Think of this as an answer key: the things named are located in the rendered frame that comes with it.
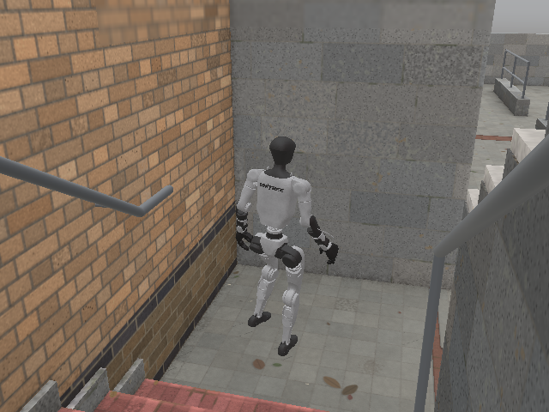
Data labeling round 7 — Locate stairs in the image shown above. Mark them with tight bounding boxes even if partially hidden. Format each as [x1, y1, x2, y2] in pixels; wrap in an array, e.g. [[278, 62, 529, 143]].
[[58, 379, 329, 412]]

